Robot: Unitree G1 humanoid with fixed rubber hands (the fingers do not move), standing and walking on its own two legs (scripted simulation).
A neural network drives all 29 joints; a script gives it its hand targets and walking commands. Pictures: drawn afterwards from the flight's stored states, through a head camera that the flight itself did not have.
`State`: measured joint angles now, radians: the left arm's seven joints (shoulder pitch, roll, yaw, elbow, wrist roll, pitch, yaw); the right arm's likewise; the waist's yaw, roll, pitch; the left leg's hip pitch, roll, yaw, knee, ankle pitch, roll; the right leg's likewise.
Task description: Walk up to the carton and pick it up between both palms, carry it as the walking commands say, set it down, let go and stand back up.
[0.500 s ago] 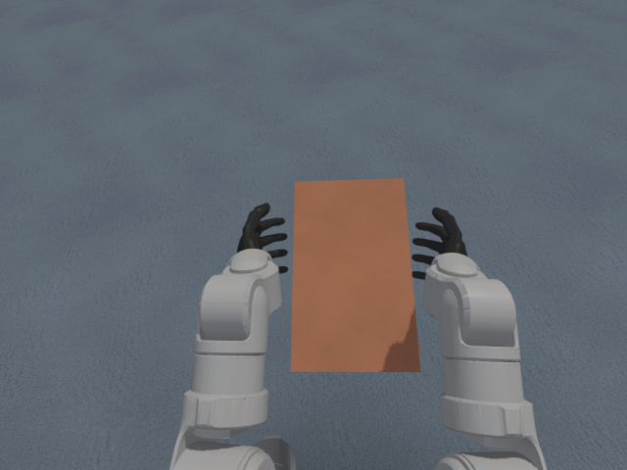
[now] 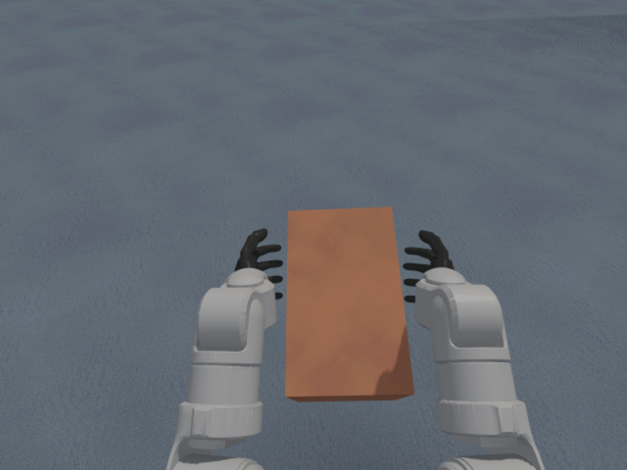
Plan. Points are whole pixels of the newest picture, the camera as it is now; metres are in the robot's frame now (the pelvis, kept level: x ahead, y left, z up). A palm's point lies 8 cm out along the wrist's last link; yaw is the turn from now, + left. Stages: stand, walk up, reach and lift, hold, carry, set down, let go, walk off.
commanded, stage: carry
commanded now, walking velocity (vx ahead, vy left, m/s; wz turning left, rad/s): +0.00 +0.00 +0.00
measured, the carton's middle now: (342, 308) +0.35 +0.01 -0.01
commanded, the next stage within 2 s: none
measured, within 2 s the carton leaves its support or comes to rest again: neither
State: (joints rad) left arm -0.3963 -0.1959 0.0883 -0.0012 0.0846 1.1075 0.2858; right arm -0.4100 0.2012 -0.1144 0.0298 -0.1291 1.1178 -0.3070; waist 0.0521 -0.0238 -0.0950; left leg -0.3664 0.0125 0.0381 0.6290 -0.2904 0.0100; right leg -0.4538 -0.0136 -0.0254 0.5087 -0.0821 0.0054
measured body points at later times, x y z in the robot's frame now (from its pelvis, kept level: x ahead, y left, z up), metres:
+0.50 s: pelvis -0.03 -0.01 +0.00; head -0.04 +0.00 +0.45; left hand +0.30 +0.11 +0.09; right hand +0.30 -0.13 +0.09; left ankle +0.03 +0.11 -0.72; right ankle +0.11 -0.12 -0.72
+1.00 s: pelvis +0.02 +0.00 +0.00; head +0.02 +0.01 +0.45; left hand +0.35 +0.12 +0.10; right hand +0.35 -0.12 +0.09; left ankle +0.03 +0.11 -0.73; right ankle +0.11 -0.12 -0.73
